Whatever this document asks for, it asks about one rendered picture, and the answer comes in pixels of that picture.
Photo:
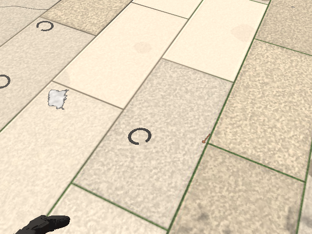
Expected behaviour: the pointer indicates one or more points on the left robot hand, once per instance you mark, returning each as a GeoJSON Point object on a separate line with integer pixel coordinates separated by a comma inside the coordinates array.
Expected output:
{"type": "Point", "coordinates": [44, 224]}

